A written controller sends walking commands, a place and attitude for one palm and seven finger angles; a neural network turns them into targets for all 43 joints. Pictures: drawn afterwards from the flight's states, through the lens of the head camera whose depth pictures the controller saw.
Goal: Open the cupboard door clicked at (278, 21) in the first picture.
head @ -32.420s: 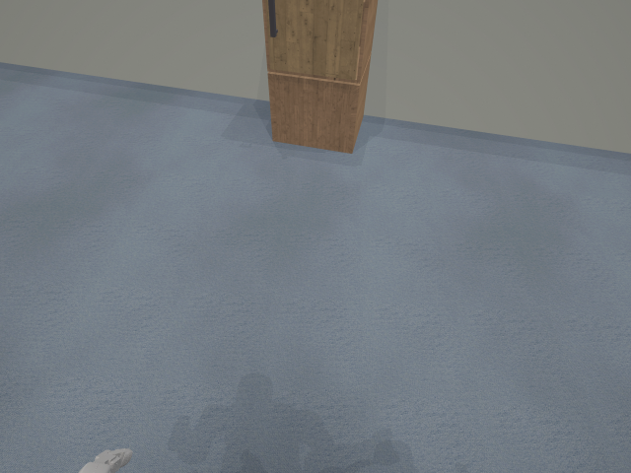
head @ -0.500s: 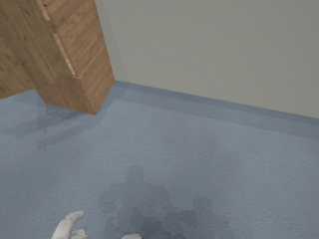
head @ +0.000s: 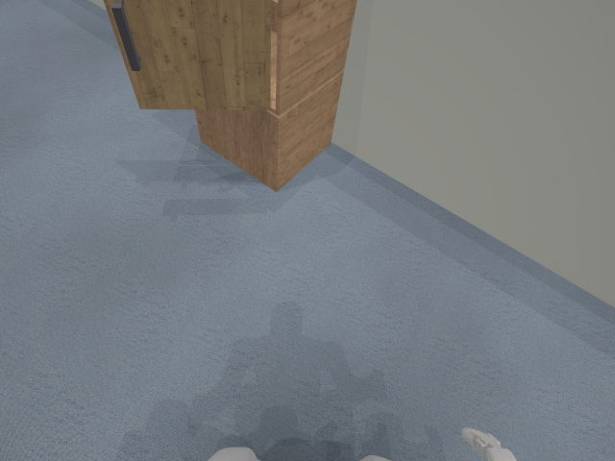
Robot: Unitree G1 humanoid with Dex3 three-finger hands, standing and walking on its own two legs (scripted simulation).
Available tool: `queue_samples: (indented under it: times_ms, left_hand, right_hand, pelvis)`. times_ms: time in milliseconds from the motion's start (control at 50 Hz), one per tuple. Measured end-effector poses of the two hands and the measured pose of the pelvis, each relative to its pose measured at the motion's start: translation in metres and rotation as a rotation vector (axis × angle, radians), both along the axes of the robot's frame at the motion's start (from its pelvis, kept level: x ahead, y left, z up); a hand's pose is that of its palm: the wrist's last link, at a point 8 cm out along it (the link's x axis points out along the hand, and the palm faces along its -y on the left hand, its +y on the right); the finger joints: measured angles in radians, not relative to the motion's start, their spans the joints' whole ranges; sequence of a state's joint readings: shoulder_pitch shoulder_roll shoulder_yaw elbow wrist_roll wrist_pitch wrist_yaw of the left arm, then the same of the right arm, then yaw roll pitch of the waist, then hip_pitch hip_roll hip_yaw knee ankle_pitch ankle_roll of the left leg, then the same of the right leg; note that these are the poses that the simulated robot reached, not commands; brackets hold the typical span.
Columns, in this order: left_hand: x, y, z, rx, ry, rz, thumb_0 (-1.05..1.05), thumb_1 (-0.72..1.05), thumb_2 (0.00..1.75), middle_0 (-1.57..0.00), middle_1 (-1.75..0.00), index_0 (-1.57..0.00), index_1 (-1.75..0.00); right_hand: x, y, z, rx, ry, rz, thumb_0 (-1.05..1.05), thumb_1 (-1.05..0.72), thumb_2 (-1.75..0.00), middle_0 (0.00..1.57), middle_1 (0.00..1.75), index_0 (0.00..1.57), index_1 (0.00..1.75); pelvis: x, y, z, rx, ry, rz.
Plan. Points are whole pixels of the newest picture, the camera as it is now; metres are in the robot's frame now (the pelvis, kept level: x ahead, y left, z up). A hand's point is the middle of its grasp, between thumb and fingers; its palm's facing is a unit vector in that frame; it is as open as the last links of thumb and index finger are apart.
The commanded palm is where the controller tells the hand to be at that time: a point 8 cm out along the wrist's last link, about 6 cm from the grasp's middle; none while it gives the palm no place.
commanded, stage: turn to face it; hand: left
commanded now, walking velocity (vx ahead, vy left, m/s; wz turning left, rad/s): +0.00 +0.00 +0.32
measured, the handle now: (128, 35) +1.03 +0.55 -0.08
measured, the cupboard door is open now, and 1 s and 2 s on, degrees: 43 43 43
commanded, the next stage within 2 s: take the last steps up to it in 0.36 s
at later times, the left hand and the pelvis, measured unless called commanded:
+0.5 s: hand out of the picture +0.08 +0.15 -0.14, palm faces +0.12 -0.96 -0.26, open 7.4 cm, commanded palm none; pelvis +0.01 -0.05 +0.01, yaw +8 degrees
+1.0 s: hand out of the picture -0.10 +0.13 -0.14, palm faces +0.44 -0.88 -0.19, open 7.4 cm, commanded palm none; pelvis +0.08 +0.03 +0.01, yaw +18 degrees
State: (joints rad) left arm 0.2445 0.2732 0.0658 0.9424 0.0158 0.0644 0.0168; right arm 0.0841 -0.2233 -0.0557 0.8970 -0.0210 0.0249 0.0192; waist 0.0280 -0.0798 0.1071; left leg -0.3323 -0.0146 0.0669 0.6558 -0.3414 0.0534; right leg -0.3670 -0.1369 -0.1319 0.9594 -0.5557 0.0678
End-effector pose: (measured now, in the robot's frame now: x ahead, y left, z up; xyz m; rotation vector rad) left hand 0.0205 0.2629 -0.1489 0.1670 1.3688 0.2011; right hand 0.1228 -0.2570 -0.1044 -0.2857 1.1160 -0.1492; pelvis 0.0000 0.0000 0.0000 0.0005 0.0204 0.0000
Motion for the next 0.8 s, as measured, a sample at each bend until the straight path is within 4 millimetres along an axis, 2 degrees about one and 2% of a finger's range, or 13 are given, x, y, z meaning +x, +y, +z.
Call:
queue_samples:
  times_ms: [100,220,320,440,560,640,720,800]
  left_hand:
    - [0.011,0.012,0.015,0.006,-0.033,0.030,0.01,0.91,0.90,-0.20,-0.30,-0.20,-0.30]
    - [0.032,0.006,0.028,0.007,-0.111,0.038,0.01,0.91,0.90,-0.20,-0.30,-0.20,-0.30]
    - [0.048,-0.014,0.033,0.007,-0.148,0.030,0.01,0.91,0.90,-0.20,-0.30,-0.20,-0.30]
    - [0.056,-0.049,0.036,0.033,-0.191,0.023,0.01,0.91,0.90,-0.20,-0.30,-0.20,-0.30]
    - [0.029,-0.078,0.046,0.027,-0.171,0.081,0.00,0.90,0.90,-0.20,-0.30,-0.21,-0.30]
    - [0.000,-0.081,0.049,0.037,-0.146,0.161,0.00,0.93,0.90,-0.21,-0.30,-0.21,-0.30]
    - [-0.037,-0.084,0.049,0.030,-0.078,0.241,0.00,0.92,0.90,-0.21,-0.30,-0.21,-0.30]
    - [-0.078,-0.090,0.047,0.003,0.022,0.326,0.00,0.92,0.90,-0.20,-0.30,-0.21,-0.30]
  right_hand:
    - [0.003,0.019,0.009,0.000,0.011,0.038,0.00,-0.90,-0.90,0.20,0.30,0.20,0.30]
    - [-0.014,0.027,0.005,0.035,0.070,0.047,0.00,-0.90,-0.90,0.20,0.30,0.20,0.30]
    - [-0.036,0.017,-0.007,0.065,0.135,0.028,0.00,-0.90,-0.90,0.20,0.30,0.20,0.30]
    - [-0.055,-0.013,-0.033,0.105,0.201,-0.008,0.00,-0.90,-0.90,0.20,0.30,0.20,0.30]
    - [-0.052,-0.036,-0.032,0.105,0.248,0.014,0.00,-0.90,-0.90,0.20,0.30,0.20,0.30]
    - [-0.038,-0.041,-0.025,0.101,0.258,0.060,0.00,-0.90,-0.90,0.20,0.30,0.20,0.30]
    - [-0.011,-0.034,-0.021,0.094,0.250,0.120,0.00,-0.91,-0.90,0.20,0.30,0.20,0.30]
    - [0.031,-0.011,-0.017,0.093,0.214,0.193,0.00,-0.91,-0.90,0.20,0.30,0.20,0.30]
  pelvis:
    - [0.003,0.006,0.013,-0.021,0.008,0.035]
    - [0.006,0.002,0.021,-0.026,0.009,0.068]
    - [0.007,-0.011,0.020,-0.014,0.010,0.092]
    - [0.009,-0.038,0.008,0.017,0.010,0.111]
    - [0.013,-0.053,0.017,0.035,-0.015,0.167]
    - [0.019,-0.057,0.022,0.041,-0.016,0.205]
    - [0.028,-0.053,0.025,0.045,-0.013,0.241]
    - [0.039,-0.040,0.026,0.046,-0.010,0.272]
